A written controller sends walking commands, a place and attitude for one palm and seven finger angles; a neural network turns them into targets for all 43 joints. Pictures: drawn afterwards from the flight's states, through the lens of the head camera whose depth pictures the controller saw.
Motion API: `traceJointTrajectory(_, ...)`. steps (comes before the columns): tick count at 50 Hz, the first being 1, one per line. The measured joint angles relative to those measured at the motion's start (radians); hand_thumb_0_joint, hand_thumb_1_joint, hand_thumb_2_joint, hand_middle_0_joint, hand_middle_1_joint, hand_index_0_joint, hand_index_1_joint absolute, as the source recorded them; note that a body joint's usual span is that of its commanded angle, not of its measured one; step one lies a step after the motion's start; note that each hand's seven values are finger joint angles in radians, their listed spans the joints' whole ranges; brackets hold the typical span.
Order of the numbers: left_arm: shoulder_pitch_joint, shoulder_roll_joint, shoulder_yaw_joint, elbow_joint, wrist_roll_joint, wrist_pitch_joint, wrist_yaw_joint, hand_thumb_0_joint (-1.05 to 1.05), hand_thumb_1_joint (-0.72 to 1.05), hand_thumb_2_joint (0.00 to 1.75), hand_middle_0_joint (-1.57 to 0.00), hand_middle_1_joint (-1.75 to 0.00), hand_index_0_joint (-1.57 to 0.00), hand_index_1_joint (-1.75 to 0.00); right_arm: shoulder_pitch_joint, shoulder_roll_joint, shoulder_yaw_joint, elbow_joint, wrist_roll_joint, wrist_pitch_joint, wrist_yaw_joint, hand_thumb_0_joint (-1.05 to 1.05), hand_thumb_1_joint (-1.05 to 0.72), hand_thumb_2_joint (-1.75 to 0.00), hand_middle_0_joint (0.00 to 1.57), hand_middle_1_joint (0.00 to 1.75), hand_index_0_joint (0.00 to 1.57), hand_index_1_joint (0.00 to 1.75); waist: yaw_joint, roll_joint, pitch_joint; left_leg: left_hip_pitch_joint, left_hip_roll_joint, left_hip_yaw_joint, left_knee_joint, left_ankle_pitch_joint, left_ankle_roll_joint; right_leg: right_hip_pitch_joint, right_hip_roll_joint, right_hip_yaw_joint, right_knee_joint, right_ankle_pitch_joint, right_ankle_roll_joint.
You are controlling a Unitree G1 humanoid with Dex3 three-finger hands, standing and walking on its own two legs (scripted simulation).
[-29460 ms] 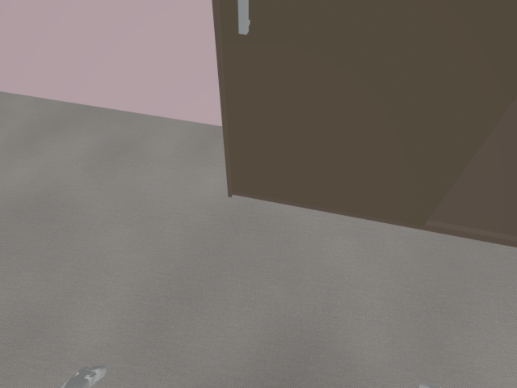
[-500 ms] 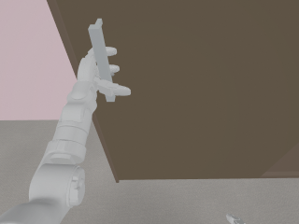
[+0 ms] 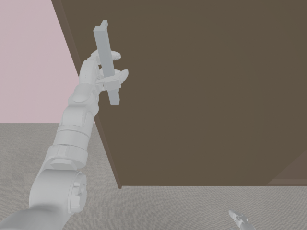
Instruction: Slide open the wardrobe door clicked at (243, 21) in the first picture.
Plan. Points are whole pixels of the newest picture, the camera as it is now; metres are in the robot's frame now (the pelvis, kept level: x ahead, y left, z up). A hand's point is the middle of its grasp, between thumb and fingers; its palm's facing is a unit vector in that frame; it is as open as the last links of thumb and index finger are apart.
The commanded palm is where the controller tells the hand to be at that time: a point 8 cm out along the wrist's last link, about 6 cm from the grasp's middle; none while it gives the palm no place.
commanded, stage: grip the handle and tug to test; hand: left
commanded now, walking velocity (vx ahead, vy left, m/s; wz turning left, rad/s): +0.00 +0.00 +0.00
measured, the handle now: (110, 66) +0.48 +0.14 +0.19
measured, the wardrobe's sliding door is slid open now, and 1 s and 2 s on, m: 0.00 0.00 0.05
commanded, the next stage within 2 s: tug the door sideways, standing still in 0.86 s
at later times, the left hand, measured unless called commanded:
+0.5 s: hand (117, 76) +0.44 +0.12 +0.19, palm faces +0.03 -1.00 +0.00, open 5.5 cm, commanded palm +0.40 +0.17 +0.20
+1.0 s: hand (115, 79) +0.43 +0.12 +0.19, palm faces +0.01 -1.00 -0.01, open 6.0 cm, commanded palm +0.40 +0.16 +0.20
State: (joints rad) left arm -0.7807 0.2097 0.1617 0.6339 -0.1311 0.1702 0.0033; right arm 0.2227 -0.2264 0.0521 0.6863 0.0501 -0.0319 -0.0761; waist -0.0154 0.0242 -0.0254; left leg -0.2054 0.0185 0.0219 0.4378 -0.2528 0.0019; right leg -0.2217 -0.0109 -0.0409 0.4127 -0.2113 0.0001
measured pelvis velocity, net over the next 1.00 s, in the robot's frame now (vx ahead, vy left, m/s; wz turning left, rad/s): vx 0.07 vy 0.00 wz -0.08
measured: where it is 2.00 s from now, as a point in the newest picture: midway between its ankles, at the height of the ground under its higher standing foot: outside the picture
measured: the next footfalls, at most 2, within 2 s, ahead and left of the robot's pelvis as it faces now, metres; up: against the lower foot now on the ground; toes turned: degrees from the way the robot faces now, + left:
right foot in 1.74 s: +0.18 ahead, -0.15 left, +0.00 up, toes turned -2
left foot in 1.92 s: +0.08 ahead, +0.04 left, +0.00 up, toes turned +9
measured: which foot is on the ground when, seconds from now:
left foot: down 0.00-1.00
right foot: down 0.00-1.00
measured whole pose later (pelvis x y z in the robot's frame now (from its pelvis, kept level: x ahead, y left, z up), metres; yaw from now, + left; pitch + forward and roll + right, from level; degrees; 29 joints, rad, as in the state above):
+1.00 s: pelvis +0.07 +0.00 +0.00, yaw -4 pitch +3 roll +0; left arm -0.31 0.19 0.19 -0.06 -0.17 0.39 0.00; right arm 0.18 -0.23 0.04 0.58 0.05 0.04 -0.02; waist 0.00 0.04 -0.08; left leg -0.10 0.03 0.08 0.39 -0.28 0.00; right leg -0.15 0.00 0.00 0.37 -0.25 -0.01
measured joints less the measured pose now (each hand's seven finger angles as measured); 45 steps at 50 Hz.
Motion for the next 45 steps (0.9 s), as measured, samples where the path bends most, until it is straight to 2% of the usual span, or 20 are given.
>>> traceJointTrajectory(5, -0.007, 0.003, -0.002, 0.005, -0.006, -0.008, -0.008, 0.01, 0.64, 0.79, -0.42, -1.37, -0.42, -1.37, 0.008, -0.002, -0.001, 0.004, 0.0, 0.0, -0.001, 0.01, -0.9, -0.9, 0.21, 0.29, 0.2, 0.3, -0.001, 0.002, 0.001, -0.004, 0.0, -0.001, 0.001, 0.0, 0.0, -0.003, 0.0, -0.001, 0.0, 0.0, 0.0)
traceJointTrajectory(8, -0.002, -0.003, -0.005, 0.002, -0.009, -0.009, -0.017, 0.01, 0.71, 0.83, -0.43, -1.38, -0.43, -1.38, 0.016, -0.004, -0.003, 0.009, 0.001, 0.001, 0.0, 0.01, -0.9, -0.9, 0.21, 0.29, 0.2, 0.3, 0.0, 0.004, -0.004, -0.003, 0.0, 0.0, 0.0, -0.001, 0.0, -0.003, 0.0, 0.0, -0.001, -0.001, 0.0)
traceJointTrajectory(20, 0.029, -0.001, 0.011, -0.032, -0.006, 0.001, -0.001, 0.01, 0.71, 0.85, -0.42, -1.4, -0.42, -1.4, 0.027, -0.003, -0.006, 0.007, 0.001, 0.005, 0.006, 0.01, -0.9, -0.9, 0.21, 0.29, 0.2, 0.3, -0.007, 0.008, -0.005, 0.013, 0.003, 0.01, -0.008, -0.004, -0.001, 0.008, 0.004, 0.01, -0.005, -0.001, -0.001)
traceJointTrajectory(29, 0.103, -0.006, 0.023, -0.133, -0.006, 0.02, 0.012, 0.01, 0.72, 0.83, -0.42, -1.4, -0.4, -1.4, 0.021, -0.005, -0.013, -0.014, 0.001, 0.007, 0.018, 0.01, -0.9, -0.9, 0.21, 0.29, 0.2, 0.3, -0.01, 0.015, -0.011, 0.035, 0.007, 0.025, -0.024, -0.009, -0.002, 0.02, 0.009, 0.025, -0.015, -0.004, -0.001)
traceJointTrajectory(39, 0.265, -0.017, 0.047, -0.373, -0.021, 0.094, 0.008, 0.02, 0.73, 0.77, -0.38, -1.4, -0.37, -1.4, -0.007, -0.003, -0.016, -0.059, -0.001, 0.034, 0.037, 0.01, -0.9, -0.9, 0.21, 0.29, 0.2, 0.3, -0.016, 0.018, -0.031, 0.074, 0.012, 0.049, -0.05, -0.021, -0.003, 0.047, 0.015, 0.049, -0.034, -0.018, 0.001)
traceJointTrajectory(45, 0.395, -0.021, 0.047, -0.568, -0.033, 0.161, 0.004, 0.02, 0.73, 0.75, -0.33, -1.4, -0.32, -1.4, -0.027, -0.001, -0.012, -0.093, -0.003, 0.059, 0.05, 0.01, -0.9, -0.9, 0.2, 0.29, 0.2, 0.3, -0.008, 0.015, -0.048, 0.088, 0.011, 0.06, -0.049, -0.015, -0.002, 0.059, 0.014, 0.054, -0.041, -0.022, -0.003)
